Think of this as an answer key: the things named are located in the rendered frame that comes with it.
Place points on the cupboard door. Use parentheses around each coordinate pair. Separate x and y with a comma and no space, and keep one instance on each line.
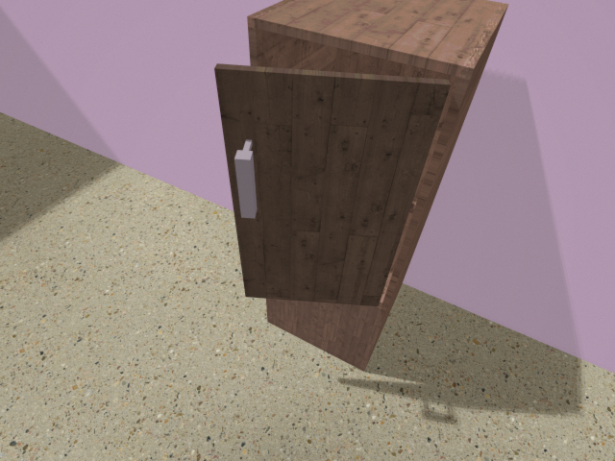
(338,157)

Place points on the handle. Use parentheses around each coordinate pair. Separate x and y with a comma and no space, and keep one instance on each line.
(245,176)

